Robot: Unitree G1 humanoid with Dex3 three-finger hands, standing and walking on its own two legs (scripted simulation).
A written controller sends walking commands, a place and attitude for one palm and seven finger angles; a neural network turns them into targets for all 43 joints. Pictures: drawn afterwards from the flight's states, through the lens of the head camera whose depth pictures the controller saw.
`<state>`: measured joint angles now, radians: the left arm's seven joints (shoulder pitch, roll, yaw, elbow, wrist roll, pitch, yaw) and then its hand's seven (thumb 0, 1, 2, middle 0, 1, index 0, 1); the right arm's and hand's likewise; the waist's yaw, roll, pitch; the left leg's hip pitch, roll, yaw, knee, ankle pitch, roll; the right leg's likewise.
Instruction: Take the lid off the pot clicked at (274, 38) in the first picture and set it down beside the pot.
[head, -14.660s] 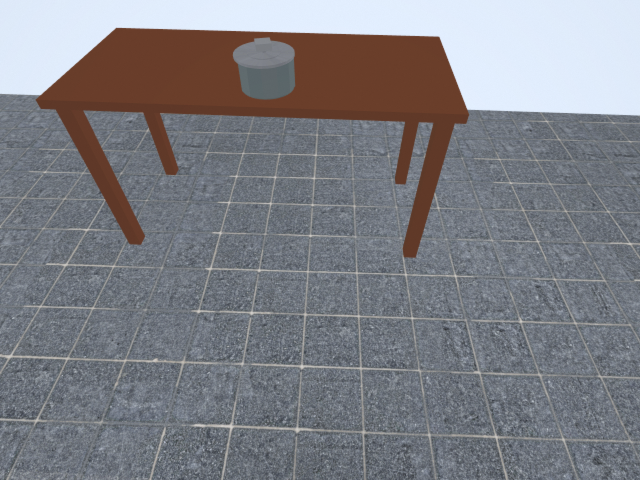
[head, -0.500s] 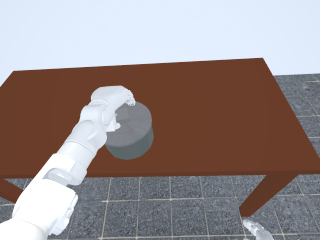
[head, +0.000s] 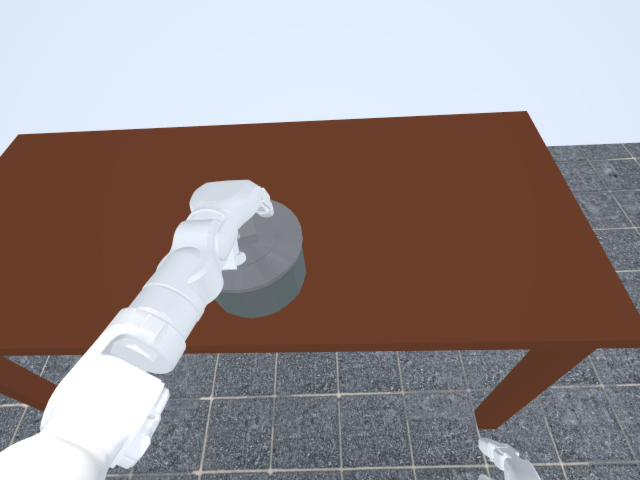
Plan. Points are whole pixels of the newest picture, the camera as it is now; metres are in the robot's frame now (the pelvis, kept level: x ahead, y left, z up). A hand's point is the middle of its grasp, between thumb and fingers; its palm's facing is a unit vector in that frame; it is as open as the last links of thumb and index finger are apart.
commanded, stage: lower the open fingers around the knob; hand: left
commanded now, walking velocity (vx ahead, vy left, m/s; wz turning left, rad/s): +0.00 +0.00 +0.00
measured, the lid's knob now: (240, 230) +0.45 +0.13 +0.04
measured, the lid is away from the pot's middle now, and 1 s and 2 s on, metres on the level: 0.00 0.00 0.01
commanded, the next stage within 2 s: close the fingers and squeeze the knob in 0.56 s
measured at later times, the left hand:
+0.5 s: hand (239, 234) +0.43 +0.12 +0.06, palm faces -0.32 -0.06 -0.95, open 10.1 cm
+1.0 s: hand (231, 241) +0.42 +0.13 +0.05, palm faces -0.31 -0.06 -0.95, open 9.7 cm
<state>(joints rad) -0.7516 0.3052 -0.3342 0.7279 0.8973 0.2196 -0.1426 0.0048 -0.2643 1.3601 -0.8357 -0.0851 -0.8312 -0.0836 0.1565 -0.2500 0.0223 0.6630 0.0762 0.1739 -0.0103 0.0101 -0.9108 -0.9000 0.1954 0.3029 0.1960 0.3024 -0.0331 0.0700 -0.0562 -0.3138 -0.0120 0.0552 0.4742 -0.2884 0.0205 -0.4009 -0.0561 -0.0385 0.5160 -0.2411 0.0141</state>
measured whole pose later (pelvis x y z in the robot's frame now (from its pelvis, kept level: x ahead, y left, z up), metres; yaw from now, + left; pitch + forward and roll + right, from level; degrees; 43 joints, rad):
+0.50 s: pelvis +0.00 -0.01 +0.00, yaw +0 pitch +8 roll +1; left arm -0.76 0.31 -0.29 0.77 0.90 0.20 -0.14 0.00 -0.26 1.36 -0.85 -0.09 -0.83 -0.08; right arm 0.18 -0.27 0.02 0.66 0.08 0.17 -0.02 0.01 -0.91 -0.90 0.19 0.30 0.20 0.30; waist -0.05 0.07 -0.06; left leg -0.32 0.00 0.06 0.48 -0.29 0.01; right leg -0.41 -0.04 -0.04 0.52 -0.24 0.01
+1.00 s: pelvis +0.00 +0.00 +0.00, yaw -1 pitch +7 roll +1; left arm -0.71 0.32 -0.31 0.72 0.89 0.20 -0.13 0.00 -0.09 1.15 -0.61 -0.59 -0.63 -0.61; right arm 0.17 -0.26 0.01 0.66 0.08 0.18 -0.02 0.01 -0.91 -0.90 0.20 0.30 0.20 0.30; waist -0.04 0.07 -0.06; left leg -0.31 -0.01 0.06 0.48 -0.29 0.02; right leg -0.40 -0.05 -0.03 0.51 -0.23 0.02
